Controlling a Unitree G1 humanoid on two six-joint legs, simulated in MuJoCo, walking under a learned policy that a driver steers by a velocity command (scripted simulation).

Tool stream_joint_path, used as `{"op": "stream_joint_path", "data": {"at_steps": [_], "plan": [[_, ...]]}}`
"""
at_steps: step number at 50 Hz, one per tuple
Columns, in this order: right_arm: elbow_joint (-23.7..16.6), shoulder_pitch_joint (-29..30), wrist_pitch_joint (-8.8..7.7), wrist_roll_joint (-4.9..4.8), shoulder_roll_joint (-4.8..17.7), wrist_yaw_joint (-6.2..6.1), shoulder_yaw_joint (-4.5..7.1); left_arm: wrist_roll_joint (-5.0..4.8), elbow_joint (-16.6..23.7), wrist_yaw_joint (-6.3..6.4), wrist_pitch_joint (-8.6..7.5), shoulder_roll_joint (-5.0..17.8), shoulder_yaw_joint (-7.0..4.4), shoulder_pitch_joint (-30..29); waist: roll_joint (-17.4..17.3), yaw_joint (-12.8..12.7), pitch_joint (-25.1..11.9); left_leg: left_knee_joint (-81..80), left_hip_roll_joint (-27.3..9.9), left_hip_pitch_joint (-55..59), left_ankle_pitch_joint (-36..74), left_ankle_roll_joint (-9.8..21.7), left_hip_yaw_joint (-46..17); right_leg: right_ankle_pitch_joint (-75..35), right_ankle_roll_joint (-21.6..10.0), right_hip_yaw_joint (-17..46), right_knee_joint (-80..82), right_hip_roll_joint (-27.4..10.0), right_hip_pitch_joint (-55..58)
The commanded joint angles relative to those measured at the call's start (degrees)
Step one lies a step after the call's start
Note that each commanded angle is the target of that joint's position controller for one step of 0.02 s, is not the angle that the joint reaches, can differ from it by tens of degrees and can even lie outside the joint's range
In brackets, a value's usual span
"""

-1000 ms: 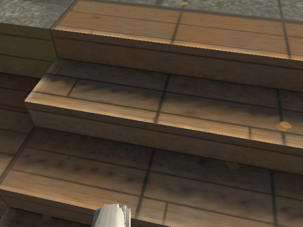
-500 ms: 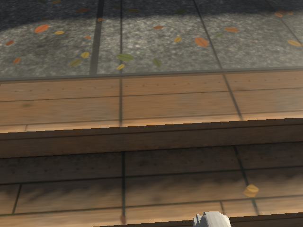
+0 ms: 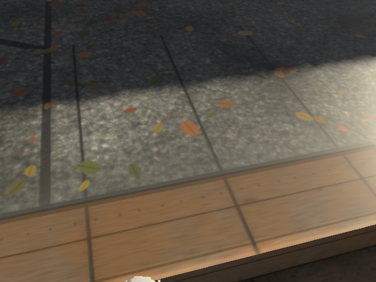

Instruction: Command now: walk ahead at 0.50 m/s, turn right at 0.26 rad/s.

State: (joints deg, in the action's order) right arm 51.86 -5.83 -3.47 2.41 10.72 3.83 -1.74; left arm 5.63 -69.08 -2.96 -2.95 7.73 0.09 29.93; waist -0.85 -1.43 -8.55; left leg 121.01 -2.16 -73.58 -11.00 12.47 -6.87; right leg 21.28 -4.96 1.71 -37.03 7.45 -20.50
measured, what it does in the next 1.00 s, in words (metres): climbs: left foot 0.15 m higher, then right foot 0.15 m higher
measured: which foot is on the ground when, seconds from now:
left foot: up 0.00-0.14, down 0.16-0.80, up 0.82-1.00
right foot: down 0.00-0.20, up 0.22-0.74, down 0.76-1.00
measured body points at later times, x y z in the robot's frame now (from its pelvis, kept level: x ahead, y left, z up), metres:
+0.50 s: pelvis +0.27 +0.07 +0.16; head +0.26 +0.07 +0.61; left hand +0.43 +0.27 +0.03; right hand +0.14 -0.12 +0.00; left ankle +0.23 +0.14 -0.57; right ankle +0.36 -0.10 -0.32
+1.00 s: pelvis +0.58 +0.00 +0.28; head +0.57 +0.01 +0.73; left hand +0.60 +0.24 +0.12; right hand +0.65 -0.25 +0.15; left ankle +0.56 +0.17 -0.25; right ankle +0.59 -0.08 -0.42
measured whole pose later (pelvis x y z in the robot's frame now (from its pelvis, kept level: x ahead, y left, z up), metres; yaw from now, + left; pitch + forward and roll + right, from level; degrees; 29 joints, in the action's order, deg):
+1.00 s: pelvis +0.58 +0.00 +0.28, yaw -2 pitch +5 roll -3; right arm 56.8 -13.0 -6.1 2.6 12.8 3.9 1.8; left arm 3.6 -62.5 -2.1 -3.8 11.3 -1.7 16.7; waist -2.4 0.3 -6.5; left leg 100.5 -0.3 -50.7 -2.0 9.5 -12.1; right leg 22.6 -4.9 -9.5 -46.2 3.2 -29.1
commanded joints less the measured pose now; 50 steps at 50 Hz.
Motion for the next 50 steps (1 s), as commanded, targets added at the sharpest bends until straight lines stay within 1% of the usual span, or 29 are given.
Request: {"op": "stream_joint_path", "data": {"at_steps": [1, 2, 4, 5, 8, 9, 10, 11, 12, 13, 15, 18, 19, 22, 24, 27, 30, 33, 36, 38, 39, 40, 41, 42, 43, 44, 46, 47, 50], "plan": [[-7.4, 9.3, -0.23, -0.08, 0.4, -1.36, -1.33, 2.05, 4.5, 0.20, -2.93, 3.0, 0.98, -4.4, -1.2, 1.6, 4.6, -12.0, -3.4, 1.1, 3.4, -0.9, 4.9, -3.3, -6.6, 11.5, 17.8, -10.8, -6.9], [-10.2, 15.1, 0.04, -0.53, 2.4, -1.80, -1.14, 2.05, 4.3, -0.34, -3.01, 4.3, 1.00, -1.4, 1.7, -0.3, 5.8, -18.1, -5.1, 3.8, 3.7, -3.4, 3.7, -7.1, -6.5, 12.4, 20.0, -11.6, -8.1], [-11.6, 17.8, 1.78, 0.85, -0.2, -0.88, -1.98, -3.02, 10.2, -1.91, -3.70, 5.4, 1.36, -7.7, 4.9, 1.6, 8.4, -34.1, -3.8, 32.0, -3.7, -7.7, 13.3, -14.6, -9.6, 10.2, 31.2, -14.4, -25.1], [-11.0, 14.8, 2.55, 0.36, -1.1, 0.06, -1.98, -4.70, 9.2, -2.49, -4.15, 8.6, 0.82, -4.6, 8.1, 3.0, 7.4, -34.3, -0.3, 38.3, -5.7, -9.8, 15.6, -31.4, -12.1, 11.0, 30.0, -16.7, -23.6], [-10.9, 10.2, 2.58, 0.11, 4.9, 0.40, 0.47, -5.68, 9.0, -3.15, -5.71, 15.6, -2.31, -2.0, 10.1, 3.9, 2.5, -58.4, 6.0, 33.5, -11.1, -7.6, 18.9, -81.8, -11.1, 7.8, 17.3, -19.4, 13.6], [-9.1, 2.8, 1.85, -0.24, 7.8, -0.07, 1.71, -3.74, 8.3, -3.61, -5.40, 13.7, -2.84, -0.2, 7.9, 3.8, -4.8, -59.8, 4.8, 44.1, 0.4, -4.3, 12.8, -88.9, -8.4, 4.7, 6.4, -16.8, 15.6], [-5.2, -7.1, 0.95, -0.78, 8.1, -0.51, 1.71, -1.20, 7.1, -3.96, -5.31, 6.9, -1.80, 7.5, -4.0, 3.3, -15.9, -67.0, -2.9, 68.7, 2.8, 5.2, -9.4, -71.5, -5.1, 7.0, -7.1, -11.9, -3.9], [-0.5, -22.6, 1.45, 1.90, 11.5, -1.83, 3.07, -1.82, 8.5, -4.57, -3.62, 3.7, -1.42, 0.2, -15.0, 12.1, -14.7, -90.7, -10.7, 81.8, -15.4, 10.5, -36.9, -18.4, -2.2, 9.9, -25.7, -1.2, -25.5], [2.5, -28.5, 0.10, 3.12, 12.4, -2.58, 3.64, -3.81, 9.7, -4.06, -3.05, 5.4, -2.82, -8.2, -16.1, 14.9, -4.1, -97.9, -12.0, 74.8, -35.9, 6.9, -47.4, -15.5, -2.8, 17.7, -51.6, 0.6, -38.7], [3.5, -22.3, -1.03, 2.55, 12.2, -2.96, 4.02, -5.00, 9.9, -2.88, -3.36, 5.8, -3.22, -10.6, -11.5, 11.4, 3.5, -96.6, -11.4, 64.5, -37.7, 4.2, -41.4, -20.6, -4.1, 17.9, -60.9, -1.1, -42.4], [5.5, -12.5, -0.53, 1.28, 2.1, -2.42, 2.50, -3.91, 11.7, -1.01, -3.43, 4.4, -2.24, -13.8, 2.3, 4.9, 4.0, -94.5, -11.9, 55.5, -19.9, 2.8, -28.6, -24.0, -7.3, 16.1, -68.5, -2.5, -42.7], [8.3, -6.2, -0.56, 0.60, -5.8, -2.75, 0.17, -2.97, 12.5, -0.31, -1.58, 0.2, -0.25, -14.6, 1.1, -1.2, 3.2, -96.9, -8.4, 51.6, -8.5, -0.5, -13.6, -19.6, -9.2, 13.7, -71.9, -5.5, -47.9], [9.5, -8.4, -0.81, 2.15, -5.9, -2.37, 0.10, -2.83, 13.8, -0.40, -1.42, 0.7, 0.17, -16.3, 3.3, -1.4, 3.0, -98.0, -7.7, 52.5, -5.9, -1.8, -9.4, -22.3, -9.1, 12.6, -70.1, -6.1, -49.7], [9.7, -12.3, -1.33, 3.83, -1.2, -1.02, 0.94, -3.05, 15.3, -2.08, -0.95, 2.7, 0.68, -21.7, -1.4, 0.0, 5.9, -103.3, -4.8, 49.1, -6.1, -1.3, -0.1, -22.7, -8.0, 3.8, -68.1, -8.5, -50.6], [12.9, -20.8, -1.40, 4.68, -1.7, -1.40, 0.54, -3.03, 16.3, -2.32, -0.72, 1.9, 1.62, -25.4, -4.3, 2.6, 6.9, -103.8, -6.3, 54.8, -2.5, 1.1, -2.8, -19.5, -8.2, 1.6, -80.9, -8.6, -59.1], [16.7, -28.8, -1.37, 6.27, -3.1, -1.47, -0.50, -3.71, 20.8, -0.77, -0.88, 1.8, 2.99, -32.8, -1.6, 4.8, 9.7, -103.9, -10.1, 70.0, -0.5, 1.6, -5.6, -16.4, -10.9, 4.5, -81.3, -9.0, -75.9], [18.9, -34.4, -1.81, 6.46, -3.9, -0.66, -1.50, -3.72, 27.6, -0.15, 0.54, 2.9, 3.55, -44.5, -0.5, 6.8, 10.6, -109.9, -10.8, 70.3, 2.0, 1.3, -3.2, -23.4, -9.0, -2.4, -61.4, -13.7, -72.5], [16.3, -31.6, -2.39, 3.10, -3.8, 1.61, -2.16, -2.48, 31.6, -1.89, 4.20, -1.0, 4.32, -52.2, -6.6, 5.0, 10.8, -119.5, -11.3, 52.6, 16.1, 1.3, 5.4, -18.2, -6.7, -10.4, -49.4, -13.9, -42.5], [14.1, -31.9, -4.92, 0.19, 4.7, 1.87, -0.81, -2.58, 31.8, -2.89, 4.09, 3.1, 2.00, -49.8, -8.9, 1.4, 6.9, -112.2, -11.7, 64.7, 62.3, 0.8, 8.9, -2.9, -4.9, -15.6, -39.1, -6.4, -29.2], [13.6, -30.2, -4.86, 0.33, 10.3, 1.68, 2.04, -3.04, 29.9, -2.81, 2.77, 3.6, 1.03, -41.7, -11.5, -1.9, 3.3, -103.0, -14.1, 78.2, 85.3, -2.7, 9.9, 0.3, -6.0, -13.3, -27.1, -4.7, -22.4], [11.8, -29.0, -5.07, 1.36, 10.5, 1.28, 3.22, -2.64, 27.2, -2.16, 1.90, 5.4, 0.01, -31.2, -8.9, -4.1, -4.4, -93.2, -12.9, 71.9, 88.2, -5.7, 9.5, -15.5, -8.0, -8.1, -29.0, -6.0, -5.0], [11.3, -34.5, -5.48, 3.10, 4.5, 1.91, 2.07, -5.21, 25.3, -1.67, 1.33, 7.3, 0.09, -23.5, 1.1, -3.1, -16.7, -80.8, -7.2, 52.3, 70.5, -6.6, 3.8, -12.3, -13.6, 11.0, -20.9, -11.6, 19.9], [10.8, -30.7, -4.33, 3.14, 0.4, 2.67, 1.69, -2.67, 19.7, -0.90, 1.97, 9.4, -0.80, -7.9, 8.8, -9.7, -18.2, -66.3, 1.8, 37.6, 22.5, -7.2, 0.4, -3.7, -16.2, 30.1, -2.6, -17.7, 31.6], [10.1, -24.7, -3.37, 0.26, -0.2, 3.51, 3.02, -1.39, 15.1, -0.34, 1.03, 13.3, -2.62, 0.7, 11.6, -11.2, -11.8, -35.6, 7.3, 30.3, 3.9, -7.7, -5.8, 5.6, -17.9, 45.3, 9.7, -22.5, 23.6], [9.8, -21.8, -3.46, -0.32, 1.0, 2.60, 4.17, -1.44, 14.0, 0.75, -1.17, 14.0, -3.26, -3.2, 5.6, -8.4, -2.6, -22.4, 5.6, 24.7, 8.3, -6.4, -11.0, 13.9, -13.8, 41.9, 10.5, -21.5, 11.0], [8.8, -20.6, -4.04, 0.77, -0.3, 1.66, 3.56, -2.06, 12.7, 1.07, -1.83, 10.8, -2.70, -9.1, 5.4, -4.7, 1.0, -15.1, 5.1, 23.5, 9.6, -5.6, -10.0, 10.5, -13.8, 36.9, 9.6, -21.2, 3.2], [5.1, -15.0, -4.21, 0.34, -2.4, 0.29, 2.19, -2.93, 11.1, 0.51, -1.76, 3.1, -1.04, -17.5, -2.5, 1.5, 0.4, -9.8, 3.9, 18.8, 8.8, -2.7, -8.9, -5.9, -10.8, 28.2, 9.3, -22.6, -1.1], [3.7, -13.4, -3.38, -0.16, -2.4, -0.24, 1.97, -1.45, 11.1, 0.31, -2.04, -0.1, -0.15, -21.1, -4.5, 4.9, 0.7, -12.6, 1.6, 17.6, 11.0, -1.9, -7.9, -11.5, -8.3, 22.6, 11.1, -23.0, -3.9], [3.6, -10.9, -2.20, 0.66, -2.2, 0.21, 2.33, -2.61, 13.8, 1.28, -4.02, -0.6, -0.66, -26.8, 1.4, 8.5, 4.5, -23.2, -2.6, 21.4, 6.6, -2.4, -3.0, -13.8, -4.4, 4.2, 18.8, -18.1, -8.8]]}}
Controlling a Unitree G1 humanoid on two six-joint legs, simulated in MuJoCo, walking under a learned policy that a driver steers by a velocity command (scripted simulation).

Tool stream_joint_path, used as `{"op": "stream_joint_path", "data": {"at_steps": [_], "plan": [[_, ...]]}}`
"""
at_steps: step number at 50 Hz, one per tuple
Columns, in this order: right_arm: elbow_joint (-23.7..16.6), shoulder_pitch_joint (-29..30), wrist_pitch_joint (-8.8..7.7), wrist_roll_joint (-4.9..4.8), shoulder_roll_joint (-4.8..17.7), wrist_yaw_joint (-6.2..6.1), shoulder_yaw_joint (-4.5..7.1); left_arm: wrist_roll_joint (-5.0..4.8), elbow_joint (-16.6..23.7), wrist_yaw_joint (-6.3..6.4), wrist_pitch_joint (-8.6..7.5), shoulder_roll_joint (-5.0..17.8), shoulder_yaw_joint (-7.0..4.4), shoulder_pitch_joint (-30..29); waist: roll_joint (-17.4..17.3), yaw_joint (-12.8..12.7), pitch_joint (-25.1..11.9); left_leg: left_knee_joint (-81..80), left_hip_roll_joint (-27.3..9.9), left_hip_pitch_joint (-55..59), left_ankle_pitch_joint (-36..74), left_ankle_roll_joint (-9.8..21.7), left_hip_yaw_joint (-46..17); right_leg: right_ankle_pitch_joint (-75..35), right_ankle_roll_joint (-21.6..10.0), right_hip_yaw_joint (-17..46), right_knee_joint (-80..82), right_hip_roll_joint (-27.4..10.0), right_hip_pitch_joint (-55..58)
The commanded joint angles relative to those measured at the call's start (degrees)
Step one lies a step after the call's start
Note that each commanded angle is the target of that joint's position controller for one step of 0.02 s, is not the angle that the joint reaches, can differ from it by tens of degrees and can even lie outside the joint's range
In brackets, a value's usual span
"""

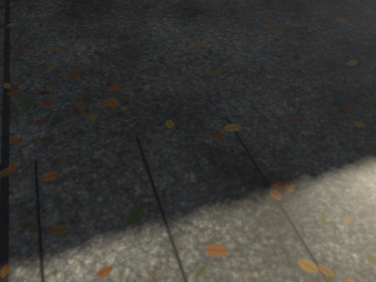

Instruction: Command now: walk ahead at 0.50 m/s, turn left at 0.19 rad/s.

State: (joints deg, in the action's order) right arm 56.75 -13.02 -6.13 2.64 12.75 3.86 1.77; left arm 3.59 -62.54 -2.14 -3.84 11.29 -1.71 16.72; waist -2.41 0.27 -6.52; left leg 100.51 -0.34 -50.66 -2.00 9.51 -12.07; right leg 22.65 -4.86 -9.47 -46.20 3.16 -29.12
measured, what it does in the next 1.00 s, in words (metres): climbs, turning left: left foot, then right foot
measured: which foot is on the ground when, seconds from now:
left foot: up 0.00-0.34, down 0.36-0.88, up 0.90-1.00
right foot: down 0.00-0.42, up 0.44-0.84, down 0.86-1.00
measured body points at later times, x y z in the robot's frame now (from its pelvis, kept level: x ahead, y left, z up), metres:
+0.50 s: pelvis +0.29 +0.10 +0.03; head +0.30 +0.11 +0.48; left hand +0.26 +0.33 -0.12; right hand +0.45 -0.11 -0.09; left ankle +0.32 +0.18 -0.70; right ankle +0.14 -0.08 -0.59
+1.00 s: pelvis +0.55 +0.14 +0.04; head +0.57 +0.14 +0.49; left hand +0.56 +0.44 -0.06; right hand +0.76 -0.06 -0.09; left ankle +0.42 +0.21 -0.60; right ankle +0.65 +0.07 -0.70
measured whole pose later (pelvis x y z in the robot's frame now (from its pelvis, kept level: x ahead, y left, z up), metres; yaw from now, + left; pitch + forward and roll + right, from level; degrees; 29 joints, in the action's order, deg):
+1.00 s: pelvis +0.55 +0.14 +0.04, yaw +28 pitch +3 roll -1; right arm 47.1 -16.2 -4.0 -0.9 14.7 -1.0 4.7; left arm 0.4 -47.1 0.3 -6.7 12.8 -3.8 8.7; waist -1.9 -0.4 -1.3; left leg 71.3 1.7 -28.5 -20.5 2.7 -4.0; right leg 9.2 -2.2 0.0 -27.6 2.4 -21.1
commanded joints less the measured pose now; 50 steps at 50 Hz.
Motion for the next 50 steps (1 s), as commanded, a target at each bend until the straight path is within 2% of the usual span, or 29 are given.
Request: {"op": "stream_joint_path", "data": {"at_steps": [1, 5, 8, 11, 15, 18, 19, 20, 21, 22, 23, 25, 26, 27, 28, 29, 30, 31, 33, 38, 40, 42, 43, 44, 45, 46, 47, 48, 50], "plan": [[-2.1, -1.4, -0.19, 0.85, -2.9, 0.49, -0.84, -0.27, 7.4, 0.94, -3.88, -3.9, 1.20, -13.1, 2.4, 6.2, 2.4, -6.1, -4.8, 0.5, -0.6, 0.1, 4.0, -18.3, -4.0, 11.2, 28.9, -12.2, -1.4], [-6.5, 10.4, -0.82, 0.63, 0.0, 1.56, 0.06, 2.15, 6.8, 1.73, -4.57, 1.3, 0.61, -2.1, 4.9, -0.3, 1.9, -32.3, -6.0, -0.2, 9.1, -4.7, 7.6, -33.8, -5.4, 3.6, 31.4, -12.0, 12.3], [-8.7, 15.1, 1.21, 0.12, -2.0, 1.23, 0.04, 0.64, 3.9, 0.04, -4.65, 2.6, 0.25, 5.7, 6.7, -1.8, 6.2, -49.4, -6.1, 5.0, 9.8, -6.3, 11.0, -40.5, -7.1, 2.2, 35.5, -15.7, 19.6], [-10.0, 17.7, 3.22, 0.08, -1.7, 0.69, 0.68, 0.08, 2.2, -0.87, -5.47, 3.4, -0.25, 7.7, 6.5, -1.7, 9.0, -57.8, -5.2, 3.6, 7.8, -5.3, 11.1, -45.5, -6.9, 2.2, 36.8, -19.4, 32.0], [-10.7, 20.3, 2.85, 0.28, -0.6, -0.01, 2.07, -0.45, 1.9, 0.38, -4.35, 3.5, -0.99, 9.3, 6.2, -1.7, 8.7, -65.6, -2.2, 7.9, -3.3, -4.3, 14.0, -52.7, -5.4, -0.9, 33.3, -20.7, 44.0], [-10.4, 17.4, 1.00, -1.35, 2.3, -1.62, 3.58, -0.54, 3.1, 1.46, -2.84, 5.8, -2.03, 8.8, 7.1, 1.1, 4.7, -71.7, 4.0, 24.3, -0.6, -1.1, 18.0, -67.0, -2.9, -4.4, 23.1, -18.5, 41.8], [-8.9, 10.8, 0.20, -1.42, 4.8, -2.63, 4.62, 0.41, 4.0, 1.83, -3.00, 4.6, -1.78, 9.5, 7.1, 2.1, -0.5, -66.2, 4.5, 38.9, 4.6, 1.5, 15.7, -64.3, -0.4, -4.8, 16.1, -16.3, 33.7], [-6.7, 0.6, -0.26, -1.51, 5.7, -3.41, 4.35, 0.28, 6.4, 2.73, -3.57, 1.1, -0.29, 14.7, -2.4, 2.5, -12.2, -61.7, -1.9, 66.0, 5.4, 8.3, 2.8, -48.8, 5.4, -3.6, 1.9, -11.9, 12.4], [-1.2, -17.0, 0.79, -0.43, 6.9, -3.65, 4.55, 1.28, 7.4, 0.99, -3.46, 3.2, -0.57, 8.3, -6.0, 9.6, -14.9, -75.7, -10.0, 78.7, 2.7, 13.0, -16.4, -4.5, 8.4, -0.9, -12.9, -1.9, -0.9], [1.8, -21.2, 0.25, 0.68, 9.3, -3.85, 5.74, 0.03, 9.7, -1.18, -3.08, 3.0, -0.81, 2.9, -3.9, 11.0, -10.6, -81.3, -13.0, 82.2, -0.7, 11.4, -21.7, 6.7, 6.2, 9.4, -23.3, -0.8, -12.8], [1.3, -16.1, -0.35, 0.51, 10.8, -4.14, 6.99, -0.37, 11.6, -1.19, -3.37, 4.2, -1.39, -5.0, -3.2, 10.9, -0.3, -82.9, -10.7, 72.2, -1.1, 7.9, -16.7, 2.5, 4.2, 14.0, -27.8, -3.9, -18.9], [0.6, -8.3, -0.85, -0.37, 3.9, -3.29, 5.07, 0.98, 11.8, 0.24, -3.99, 2.5, -1.33, -4.4, 0.6, 4.9, 2.2, -84.2, -10.4, 54.9, 5.0, 8.9, -11.1, -2.6, 1.3, 15.8, -28.8, -7.3, -11.8], [-0.4, -4.2, -0.70, -0.89, 0.9, -2.67, 3.87, 1.43, 11.6, 0.87, -3.69, -1.7, -0.28, -3.6, 1.5, 1.2, 2.1, -85.7, -9.8, 46.8, 7.4, 9.0, -9.7, -4.7, 0.6, 16.0, -26.6, -8.9, -6.8], [-1.5, -2.5, -0.55, -0.84, -1.4, -2.09, 3.02, 1.40, 11.7, 1.27, -3.20, -2.8, -0.11, -3.9, 2.9, -0.4, 3.2, -87.5, -9.5, 41.7, 7.7, 9.3, -9.0, -4.3, 1.1, 15.3, -25.0, -9.5, -4.8], [-5.8, 2.9, -0.06, -5.13, 2.7, -2.91, 3.15, -6.94, 17.1, 3.89, -4.80, 8.1, -3.53, -9.3, 1.9, -1.8, 5.2, -89.1, -9.2, 38.3, 9.0, 8.9, -12.0, -4.7, 3.6, 13.4, -25.7, -7.7, -7.0], [-6.7, 3.9, 0.34, -5.08, 4.7, -3.47, 3.29, -6.83, 17.2, 4.64, -4.97, 8.4, -3.80, -8.9, 2.4, -3.1, 4.7, -88.8, -9.9, 37.5, 7.4, 8.2, -10.6, -5.2, 4.7, 14.4, -21.1, -9.2, -8.6], [-7.6, 3.0, 0.77, -4.36, 5.8, -4.18, 3.45, -5.56, 17.5, 4.89, -4.86, 6.8, -3.42, -9.3, 2.4, -3.1, 5.6, -88.8, -9.5, 34.9, 6.0, 7.3, -8.8, -6.6, 5.9, 13.9, -15.3, -9.8, -9.1], [-8.0, 0.7, 1.16, -3.59, 6.5, -4.77, 3.71, -4.32, 17.9, 4.86, -4.74, 5.1, -2.98, -11.4, 2.4, -1.9, 6.0, -88.8, -7.9, 32.5, 5.5, 6.5, -7.1, -10.8, 6.7, 12.7, -9.9, -9.4, -8.1], [-8.4, -3.2, 1.66, -3.05, 7.0, -5.43, 3.93, -3.53, 19.2, 4.33, -4.41, 2.3, -2.08, -16.9, 0.3, 0.4, 6.6, -88.4, -4.1, 26.9, 1.3, 4.7, -3.9, -20.6, 6.9, 11.2, 1.8, -6.6, -2.0], [-8.8, -8.1, 1.92, -4.57, 6.6, -5.45, 4.36, -4.74, 21.9, 3.51, -3.87, 5.9, -2.67, -23.2, -2.0, 3.0, 6.1, -84.2, -5.0, 32.6, -8.7, 3.2, -9.6, -26.0, 7.2, 13.6, 15.3, -3.6, 2.4], [-8.9, -8.6, 2.24, -4.34, 6.7, -5.91, 4.59, -4.61, 22.2, 2.93, -4.45, 7.6, -3.03, -22.8, -2.6, 2.6, 5.7, -79.4, -6.6, 38.0, -7.8, 2.5, -11.4, -23.5, 6.2, 13.7, 18.3, -3.9, 3.0], [-9.6, -9.0, 2.40, -3.72, 5.8, -6.00, 4.41, -3.86, 20.9, 2.82, -5.17, 9.3, -3.82, -17.1, -3.3, -0.1, 2.7, -71.4, -4.2, 40.8, 3.2, 0.9, -10.4, -19.2, 3.6, 11.4, 21.1, -2.6, 10.6], [-10.7, -7.9, 2.00, -3.37, 4.1, -5.61, 3.81, -3.06, 19.5, 2.79, -5.54, 11.1, -4.49, -9.2, -2.3, -3.9, -2.9, -60.4, -1.7, 36.9, 6.6, -0.8, -7.2, -19.7, 0.4, 15.1, 18.6, -7.4, 22.8], [-11.3, -13.0, 1.37, -3.63, 1.2, -5.27, 3.11, -2.07, 18.0, 3.15, -5.27, 15.0, -5.56, 0.9, 8.8, -4.8, -11.8, -41.9, 4.7, 21.1, -5.7, -5.0, -0.6, -17.4, -7.5, 33.1, 18.8, -19.1, 44.1], [-10.8, -17.3, 0.89, -4.91, 2.1, -5.02, 2.61, -3.51, 15.6, 2.73, -4.41, 15.7, -6.04, 4.6, 24.0, -4.1, -14.0, -28.3, 6.1, 7.4, -29.7, -7.2, 3.2, -4.2, -14.6, 55.4, 27.2, -27.9, 50.0], [-11.0, -13.2, 0.62, -5.10, 6.5, -4.83, 3.51, -4.23, 17.0, 2.89, -3.93, 10.8, -4.86, 2.1, 15.9, -5.2, -7.2, -21.8, 2.8, 1.2, -26.9, -7.3, 1.3, 4.8, -12.9, 54.5, 29.3, -26.2, 45.4], [-12.9, -5.2, 0.73, -4.52, 7.7, -4.74, 3.71, -4.02, 17.9, 3.06, -3.26, 8.9, -4.26, -1.6, 8.5, -5.6, -1.4, -20.5, 0.4, 0.5, -21.4, -7.2, 3.1, 3.6, -10.3, 45.3, 29.5, -23.6, 37.6], [-14.4, -0.9, 0.85, -3.54, 7.0, -4.85, 3.68, -3.35, 18.1, 2.79, -2.94, 8.6, -3.85, -4.9, 4.8, -4.0, 2.5, -23.1, -1.6, 2.3, -17.8, -6.9, 5.0, -2.2, -9.2, 38.9, 30.9, -21.1, 28.9], [-15.3, -0.9, 1.37, -2.80, 5.3, -4.97, 3.78, -2.59, 17.8, 2.03, -2.96, 6.6, -2.93, -7.4, 5.6, -0.6, 4.5, -29.2, -4.6, 8.5, -15.4, -6.7, 6.1, -11.4, -7.6, 30.8, 33.3, -16.7, 19.1]]}}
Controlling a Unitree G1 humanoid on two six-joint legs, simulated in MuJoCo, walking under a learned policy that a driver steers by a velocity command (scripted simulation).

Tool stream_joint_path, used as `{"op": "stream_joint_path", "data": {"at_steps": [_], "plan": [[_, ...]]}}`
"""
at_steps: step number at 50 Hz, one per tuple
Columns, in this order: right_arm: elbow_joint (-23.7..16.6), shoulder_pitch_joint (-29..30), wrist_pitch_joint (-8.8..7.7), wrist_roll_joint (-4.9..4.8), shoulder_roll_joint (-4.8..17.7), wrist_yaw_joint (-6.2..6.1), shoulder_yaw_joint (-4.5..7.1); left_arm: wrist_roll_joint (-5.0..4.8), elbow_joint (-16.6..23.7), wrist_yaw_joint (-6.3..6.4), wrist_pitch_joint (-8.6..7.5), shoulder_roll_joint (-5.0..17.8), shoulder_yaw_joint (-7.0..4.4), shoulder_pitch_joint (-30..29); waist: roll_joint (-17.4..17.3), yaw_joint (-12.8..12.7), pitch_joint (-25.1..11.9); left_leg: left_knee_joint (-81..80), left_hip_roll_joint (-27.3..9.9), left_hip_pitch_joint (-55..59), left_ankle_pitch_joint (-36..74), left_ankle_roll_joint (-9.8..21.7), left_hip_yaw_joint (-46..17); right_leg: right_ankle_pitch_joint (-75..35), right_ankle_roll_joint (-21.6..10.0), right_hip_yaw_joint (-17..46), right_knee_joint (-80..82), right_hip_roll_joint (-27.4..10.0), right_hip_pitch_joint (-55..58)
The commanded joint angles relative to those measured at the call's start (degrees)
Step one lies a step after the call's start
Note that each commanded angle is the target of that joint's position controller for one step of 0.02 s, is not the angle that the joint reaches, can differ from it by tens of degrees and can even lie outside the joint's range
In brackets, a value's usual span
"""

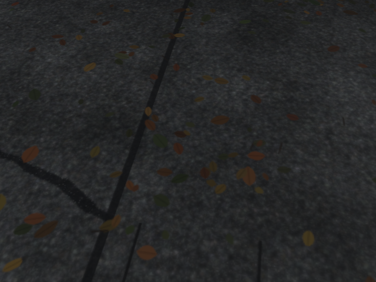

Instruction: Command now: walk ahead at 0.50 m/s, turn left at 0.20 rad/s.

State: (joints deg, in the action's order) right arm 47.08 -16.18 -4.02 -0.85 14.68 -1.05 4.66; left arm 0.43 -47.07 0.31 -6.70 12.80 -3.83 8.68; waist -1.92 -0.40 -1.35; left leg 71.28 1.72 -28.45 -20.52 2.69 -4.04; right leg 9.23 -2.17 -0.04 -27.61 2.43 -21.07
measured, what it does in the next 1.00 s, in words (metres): walks ahead, turning right: left foot, then right foot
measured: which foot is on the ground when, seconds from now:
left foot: up 0.00-0.32, down 0.34-0.82, up 0.84-1.00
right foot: down 0.00-0.34, up 0.36-0.78, down 0.80-1.00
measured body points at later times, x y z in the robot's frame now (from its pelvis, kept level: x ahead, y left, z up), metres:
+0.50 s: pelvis +0.21 +0.06 +0.01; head +0.24 +0.07 +0.45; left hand +0.30 +0.33 -0.13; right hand +0.37 -0.20 -0.08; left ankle +0.25 +0.16 -0.73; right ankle +0.17 -0.09 -0.65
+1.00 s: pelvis +0.26 +0.00 +0.00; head +0.30 -0.04 +0.45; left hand +0.50 +0.21 -0.08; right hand +0.32 -0.32 -0.11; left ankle +0.30 +0.16 -0.65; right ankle +0.28 -0.09 -0.73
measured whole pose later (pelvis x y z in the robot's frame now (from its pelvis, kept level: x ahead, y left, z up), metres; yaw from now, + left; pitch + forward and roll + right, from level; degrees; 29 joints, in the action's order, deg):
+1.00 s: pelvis +0.26 +0.00 +0.00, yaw -20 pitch +5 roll +2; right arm 42.2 -5.2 0.5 0.6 16.9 -3.1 5.5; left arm -0.1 -37.2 0.8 1.2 15.7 -4.7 9.3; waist -1.8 -0.4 1.4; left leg 65.1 -1.3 -34.8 -23.8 -3.4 -1.4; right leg 9.3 -3.4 2.7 -28.1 2.4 -23.3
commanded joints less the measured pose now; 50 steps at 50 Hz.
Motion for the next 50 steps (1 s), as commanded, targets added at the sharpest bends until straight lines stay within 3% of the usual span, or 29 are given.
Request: {"op": "stream_joint_path", "data": {"at_steps": [1, 5, 7, 12, 14, 15, 16, 17, 18, 19, 20, 21, 23, 24, 27, 32, 37, 39, 40, 41, 42, 43, 44, 45, 46, 48, 50], "plan": [[-5.8, 1.6, -0.52, 0.42, 2.4, -0.05, 0.70, 0.32, 1.7, -0.73, -0.12, 4.5, -0.66, 1.0, 6.3, 0.8, -0.8, -2.5, -7.1, -12.1, 3.2, 0.0, -1.0, -0.6, -10.3, 18.9, 15.5, -14.8, 9.1], [-8.2, 7.2, -0.63, 0.93, 0.8, 0.09, -0.41, -0.61, 0.6, -0.28, 0.18, 8.3, -1.64, 3.8, 5.6, 0.1, -1.7, -17.9, -8.2, -10.2, 11.2, -1.4, 1.4, -10.6, -10.8, 11.8, 17.0, -14.0, 8.0], [-9.1, 11.0, -0.74, 0.60, 0.2, 0.37, -1.00, -1.23, 0.1, -0.10, 0.56, 9.6, -1.89, 5.4, 5.9, -1.2, -1.5, -26.1, -7.2, -6.7, 15.8, -1.8, 2.5, -10.1, -10.0, 9.0, 17.3, -13.1, 7.2], [-12.0, 18.4, -0.92, -0.44, 2.0, 1.43, -1.03, -2.05, -1.7, -0.30, 1.53, 11.1, -2.07, 10.9, 6.7, -4.2, 0.3, -37.1, -4.9, -3.5, 16.1, -1.8, 3.9, -6.0, -9.3, 9.4, 14.6, -15.2, 12.0], [-12.7, 18.6, -1.35, -0.22, 2.4, 1.79, -0.81, -2.28, -2.3, -0.24, 2.25, 11.1, -1.99, 11.3, 7.3, -3.3, 1.0, -42.0, -3.4, 0.2, 14.1, -0.6, 4.7, -10.0, -8.3, 10.3, 10.7, -15.3, 13.1], [-11.8, 15.1, -1.61, 0.34, 3.1, 1.76, -0.28, -2.39, -2.5, -0.09, 2.63, 10.9, -1.84, 11.0, 6.9, -1.2, -0.5, -45.9, -1.9, 5.9, 16.1, 0.1, 5.6, -15.6, -6.9, 9.7, 6.4, -13.7, 13.2], [-10.4, 9.4, -1.84, 1.17, 5.4, 1.37, 0.75, -2.23, -2.4, 0.06, 2.63, 10.1, -1.53, 11.0, 6.3, 1.3, -4.3, -47.4, -2.6, 15.9, 20.1, 1.6, 4.4, -22.0, -4.8, 7.8, -0.7, -10.6, 11.2], [-9.4, 0.1, -1.96, 2.62, 10.1, 0.68, 2.01, -1.08, -0.5, 0.19, 2.04, 7.3, -0.47, 9.1, 1.7, 5.3, -12.3, -43.4, -12.5, 32.1, 37.8, 5.3, -4.4, -12.7, -1.6, 4.5, -15.3, -6.5, 1.7], [-9.2, -2.9, -1.11, 2.82, 13.6, 0.42, 2.68, -0.60, -0.1, 0.14, 0.88, 2.6, 1.22, 15.5, -13.1, 4.3, -18.5, -42.7, -27.6, 48.9, 52.8, 14.6, -20.3, 20.6, 2.6, 0.3, -33.2, -0.6, -18.0], [-8.5, -6.3, -0.58, 2.06, 9.8, 0.51, 2.13, -1.39, -1.0, 0.29, 0.80, 7.4, -0.06, 15.1, -10.9, 6.5, -21.7, -44.4, -28.4, 47.1, 52.5, 16.5, -24.5, 27.8, 3.6, 6.3, -41.8, -1.5, -21.3], [-9.2, -3.0, -0.47, 1.94, 7.7, 0.44, 1.33, -2.17, 0.1, 0.51, 1.42, 9.3, -0.87, 11.5, -7.3, 5.7, -16.3, -44.5, -25.8, 42.6, 53.3, 14.7, -17.7, 25.5, 4.1, 6.7, -45.5, -3.2, -24.1], [-9.7, 1.2, -0.40, 1.76, 6.1, 0.38, 0.76, -2.06, 0.6, 0.82, 2.32, 8.6, -0.95, 9.0, -4.6, 3.8, -12.7, -45.8, -22.9, 36.7, 51.2, 12.6, -12.3, 22.1, 4.4, 5.1, -44.6, -5.2, -24.2], [-9.7, 7.1, -0.32, 1.70, 3.8, 0.55, 0.19, -1.46, 1.0, 1.28, 4.58, 7.8, -1.55, 8.4, -4.5, -0.1, -6.9, -50.6, -19.8, 23.5, 45.6, 10.4, -6.0, 16.9, 4.6, 4.6, -40.5, -7.4, -18.9], [-9.5, 8.5, -0.32, 2.13, 4.3, 0.45, 0.47, -1.41, 1.4, 1.37, 5.50, 6.8, -1.57, 8.9, -5.1, -1.3, -5.8, -52.7, -19.2, 18.8, 44.8, 10.2, -3.6, 14.4, 4.9, 3.4, -40.4, -6.7, -16.0], [-8.8, 10.0, -0.27, 2.31, 5.8, -0.50, 1.09, -1.10, 3.7, 1.37, 6.70, 5.1, -1.50, 7.2, -4.9, -2.3, -4.8, -55.5, -19.2, 15.5, 42.8, 10.5, 1.9, 7.8, 5.5, 2.9, -35.5, -6.9, -15.1], [-7.5, 10.2, 0.98, 1.53, 7.8, -1.78, 1.79, -0.94, 7.6, 0.06, 7.45, 4.8, -1.22, 0.8, -4.8, -0.7, -4.7, -56.0, -19.2, 15.8, 34.6, 9.4, 7.8, 0.4, 4.6, 0.7, -22.7, -7.2, -10.2], [-6.2, 8.3, 2.49, 0.07, 10.1, -1.81, 2.78, -1.08, 11.6, -1.51, 8.37, 6.5, -2.07, -3.2, -6.1, 0.9, -3.9, -51.0, -21.6, 20.8, 28.9, 7.1, 7.7, 6.0, 2.0, -2.1, -12.9, -5.7, -7.9], [-5.7, 8.4, 2.94, -0.75, 10.0, -1.97, 2.84, -1.00, 11.4, -1.97, 8.25, 6.4, -2.48, -0.8, -5.4, -0.5, -4.3, -45.5, -20.1, 21.0, 26.6, 4.3, 9.5, 0.6, -0.1, -4.6, -2.9, -3.3, -1.7], [-4.3, 4.8, 3.07, -0.36, 8.7, -1.76, 2.63, -0.67, 10.8, -1.49, 8.06, 8.5, -3.39, 1.7, -1.9, -0.5, -5.1, -39.6, -17.2, 18.9, 23.6, 1.3, 11.8, -8.3, -1.9, -3.2, 2.1, -2.4, 4.9], [-5.2, 4.6, 2.90, 1.56, 6.4, -1.49, 2.03, -0.15, 10.8, -0.34, 7.83, 14.9, -5.27, 5.6, 9.8, -0.7, -7.3, -23.7, -11.6, 7.4, 12.4, -3.5, 16.5, -32.7, -5.7, 10.1, 2.4, -11.8, 16.4], [-8.8, 5.9, 2.68, 2.92, 4.7, -1.29, 0.91, 0.71, 12.1, 0.00, 7.71, 19.1, -5.70, 6.3, 21.6, -0.5, -9.8, -7.4, -3.6, -10.9, -18.6, -7.6, 13.0, -44.6, -18.5, 28.0, 2.5, -24.2, 25.5], [-8.7, 9.8, 2.64, 1.90, 6.7, -0.97, 1.50, 1.07, 12.4, -0.42, 7.10, 16.0, -4.79, 8.3, 13.4, -4.1, -14.2, 0.2, -3.3, -13.1, -19.0, -7.2, 3.3, -39.6, -20.4, 28.0, 4.2, -24.1, 24.7], [-9.2, 11.6, 2.94, 0.59, 7.2, -1.01, 1.68, 0.86, 12.5, -0.45, 6.42, 15.1, -4.33, 6.0, 10.5, -3.2, -11.9, 1.5, -4.0, -14.4, -14.3, -6.1, 1.6, -33.8, -17.5, 23.2, 4.7, -21.1, 22.2], [-8.3, 11.2, 3.29, 0.78, 6.7, -1.66, 1.73, -0.17, 12.9, -0.01, 6.31, 13.7, -4.03, 2.6, 7.0, -1.4, -9.7, -0.5, -4.9, -14.7, -9.4, -5.7, 0.8, -27.1, -14.1, 20.0, 4.8, -17.9, 19.0], [-8.2, 11.1, 3.72, 1.50, 7.6, -2.28, 2.06, -1.15, 13.6, 0.37, 6.70, 12.0, -3.45, -0.1, 6.6, -0.2, -8.2, -2.7, -5.2, -13.9, -6.2, -5.9, 0.4, -22.9, -12.3, 18.7, 5.6, -16.4, 15.5], [-8.4, 9.7, 4.09, 1.68, 7.3, -2.45, 2.24, -0.71, 14.5, 0.86, 7.19, 11.6, -3.14, -2.4, 8.6, 1.7, -8.1, -3.3, -3.8, -9.1, -2.3, -6.0, 0.8, -20.3, -11.5, 17.5, 6.7, -14.0, 9.8], [-8.4, 9.3, 4.03, 1.38, 6.2, -2.47, 1.92, -0.45, 14.7, 1.28, 7.12, 11.8, -3.23, -2.0, 8.8, 1.7, -8.4, -7.3, -2.8, -8.3, -0.5, -6.2, 0.5, -18.0, -11.2, 17.5, 7.0, -13.0, 9.3]]}}
Velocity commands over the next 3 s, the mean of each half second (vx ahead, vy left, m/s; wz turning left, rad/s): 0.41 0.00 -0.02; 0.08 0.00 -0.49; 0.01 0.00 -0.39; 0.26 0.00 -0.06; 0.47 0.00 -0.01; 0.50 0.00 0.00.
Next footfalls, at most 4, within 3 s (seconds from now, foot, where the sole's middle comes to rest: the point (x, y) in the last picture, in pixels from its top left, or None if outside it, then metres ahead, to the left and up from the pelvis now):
0.34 left None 0.30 0.16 -0.77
0.80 right None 0.32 -0.11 -0.77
1.28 left None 0.37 0.11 -0.77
1.58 right None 0.20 -0.10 -0.77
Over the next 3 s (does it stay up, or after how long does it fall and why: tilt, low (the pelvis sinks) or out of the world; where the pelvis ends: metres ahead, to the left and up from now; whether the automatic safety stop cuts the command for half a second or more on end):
stays up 0.80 -0.25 0.00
